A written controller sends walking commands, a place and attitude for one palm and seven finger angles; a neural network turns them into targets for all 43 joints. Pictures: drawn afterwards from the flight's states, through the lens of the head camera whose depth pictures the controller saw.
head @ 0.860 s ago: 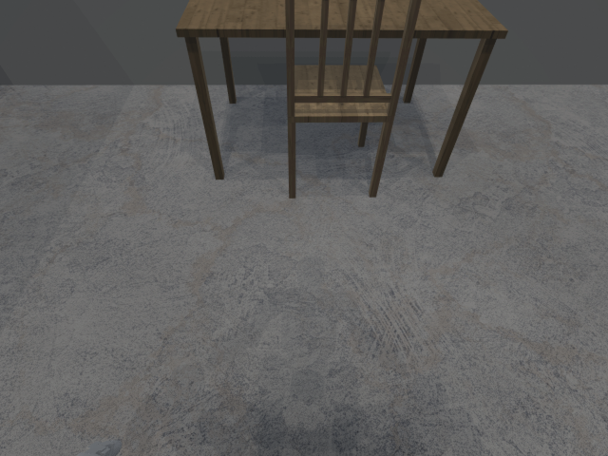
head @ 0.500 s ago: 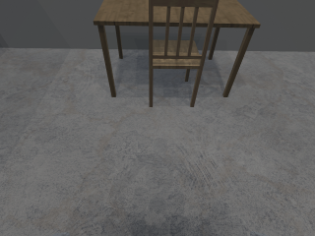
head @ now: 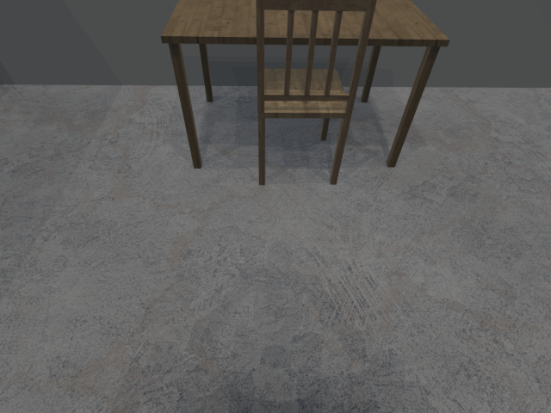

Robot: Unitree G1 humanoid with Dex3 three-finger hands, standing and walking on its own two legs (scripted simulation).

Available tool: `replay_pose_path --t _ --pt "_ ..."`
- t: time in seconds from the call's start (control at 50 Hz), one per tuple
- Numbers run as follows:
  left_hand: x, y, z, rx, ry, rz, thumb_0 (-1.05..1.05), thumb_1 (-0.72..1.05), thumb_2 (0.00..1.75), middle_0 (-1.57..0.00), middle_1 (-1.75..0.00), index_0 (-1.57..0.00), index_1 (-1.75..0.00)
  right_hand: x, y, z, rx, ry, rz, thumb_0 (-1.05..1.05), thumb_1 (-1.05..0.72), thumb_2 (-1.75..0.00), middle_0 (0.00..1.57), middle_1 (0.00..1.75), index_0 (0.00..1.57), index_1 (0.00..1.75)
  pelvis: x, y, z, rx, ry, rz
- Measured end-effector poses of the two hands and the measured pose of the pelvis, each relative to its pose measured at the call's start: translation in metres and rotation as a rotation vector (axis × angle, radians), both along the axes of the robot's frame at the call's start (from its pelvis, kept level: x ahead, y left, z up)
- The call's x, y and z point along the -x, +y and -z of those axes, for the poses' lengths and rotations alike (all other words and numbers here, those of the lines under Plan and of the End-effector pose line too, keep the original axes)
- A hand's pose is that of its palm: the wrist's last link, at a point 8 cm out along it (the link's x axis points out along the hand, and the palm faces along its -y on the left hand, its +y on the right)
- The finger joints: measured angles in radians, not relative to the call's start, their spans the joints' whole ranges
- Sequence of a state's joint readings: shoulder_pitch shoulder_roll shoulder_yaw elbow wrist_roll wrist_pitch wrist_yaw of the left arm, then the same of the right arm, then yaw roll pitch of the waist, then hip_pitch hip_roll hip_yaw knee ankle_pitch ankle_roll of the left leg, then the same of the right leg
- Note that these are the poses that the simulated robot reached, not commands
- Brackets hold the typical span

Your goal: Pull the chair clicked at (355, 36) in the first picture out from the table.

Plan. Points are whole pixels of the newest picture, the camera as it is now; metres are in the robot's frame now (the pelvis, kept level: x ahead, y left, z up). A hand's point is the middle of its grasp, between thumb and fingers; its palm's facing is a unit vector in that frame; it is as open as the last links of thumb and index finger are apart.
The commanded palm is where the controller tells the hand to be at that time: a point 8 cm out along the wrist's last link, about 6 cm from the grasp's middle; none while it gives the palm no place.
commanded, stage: look at it before walking up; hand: left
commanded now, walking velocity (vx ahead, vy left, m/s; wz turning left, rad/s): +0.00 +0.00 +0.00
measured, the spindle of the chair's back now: (310, 55) +1.38 -0.06 -0.08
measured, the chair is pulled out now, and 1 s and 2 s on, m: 0.00 0.00 0.00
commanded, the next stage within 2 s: walk to a spot facing it in 0.58 s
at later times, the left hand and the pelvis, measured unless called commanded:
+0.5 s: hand out of the picture +0.06 +0.24 -0.16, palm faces -0.03 -0.94 -0.33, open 7.4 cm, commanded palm none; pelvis +0.00 +0.00 +0.00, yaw +0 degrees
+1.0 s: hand out of the picture +0.06 +0.19 -0.18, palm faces -0.12 -0.97 -0.22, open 7.4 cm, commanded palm none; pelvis +0.04 -0.02 -0.02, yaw -9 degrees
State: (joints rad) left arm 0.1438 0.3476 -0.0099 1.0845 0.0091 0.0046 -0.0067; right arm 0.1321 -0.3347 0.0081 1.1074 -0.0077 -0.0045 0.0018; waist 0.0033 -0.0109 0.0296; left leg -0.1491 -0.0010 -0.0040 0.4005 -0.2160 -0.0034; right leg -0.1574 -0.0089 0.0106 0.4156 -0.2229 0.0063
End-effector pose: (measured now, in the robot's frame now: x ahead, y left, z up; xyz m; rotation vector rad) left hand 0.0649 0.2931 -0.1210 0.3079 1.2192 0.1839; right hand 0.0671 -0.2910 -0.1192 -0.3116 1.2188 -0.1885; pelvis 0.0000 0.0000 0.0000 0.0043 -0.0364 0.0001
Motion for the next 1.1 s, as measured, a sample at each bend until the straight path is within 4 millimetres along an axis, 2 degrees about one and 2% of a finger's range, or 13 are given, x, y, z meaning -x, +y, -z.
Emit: replay_pose_path --t 0.46,0.76,0.84,0.94,1.04,1.1 --pt "0.01 -0.004 0.0 0.002 0.015 -0.001 0.01 0.9 0.89 -0.2 -0.3 -0.2 -0.3 0.002 -0.001 0.0 -0.007 -0.003 -0.001 0.01 -0.91 -0.9 0.2 0.3 0.21 0.3 0.005 -0.002 -0.001 -0.001 0.004 0.003" --pt "0.005 -0.006 0.001 0.004 0.015 -0.002 0.01 0.9 0.89 -0.2 -0.3 -0.2 -0.3 -0.003 -0.001 0.0 -0.003 -0.007 0.001 0.01 -0.91 -0.9 0.2 0.3 0.21 0.3 0.001 -0.003 -0.001 0.001 0.006 0.013" --pt "0.01 -0.017 0.011 0.037 0.057 0.006 0.01 0.9 0.9 -0.2 -0.3 -0.2 -0.3 0.003 0.01 0.008 -0.031 -0.007 0.035 0.01 -0.91 -0.9 0.2 0.3 0.21 0.3 -0.007 -0.002 0.004 0.001 0.014 0.052" --pt "0.013 -0.038 0.024 0.086 0.13 0.028 0.01 0.9 0.9 -0.2 -0.3 -0.2 -0.3 0.023 0.02 0.023 -0.081 0.013 0.122 0.01 -0.91 -0.9 0.2 0.3 0.21 0.3 -0.025 -0.008 0.011 -0.008 0.026 0.117" --pt "-0.005 -0.068 0.035 0.11 0.151 0.063 0.01 0.9 0.9 -0.2 -0.3 -0.2 -0.3 0.045 0.016 0.045 -0.117 0.083 0.212 0.01 -0.91 -0.9 0.2 0.3 0.21 0.3 -0.046 -0.023 0.024 0.004 0.025 0.168" --pt "-0.01 -0.081 0.033 0.121 0.136 0.04 0.01 0.9 0.89 -0.2 -0.3 -0.2 -0.3 0.039 0.015 0.042 -0.124 0.138 0.223 0.01 -0.91 -0.9 0.2 0.3 0.21 0.3 -0.061 -0.029 0.021 0.012 0.029 0.178"
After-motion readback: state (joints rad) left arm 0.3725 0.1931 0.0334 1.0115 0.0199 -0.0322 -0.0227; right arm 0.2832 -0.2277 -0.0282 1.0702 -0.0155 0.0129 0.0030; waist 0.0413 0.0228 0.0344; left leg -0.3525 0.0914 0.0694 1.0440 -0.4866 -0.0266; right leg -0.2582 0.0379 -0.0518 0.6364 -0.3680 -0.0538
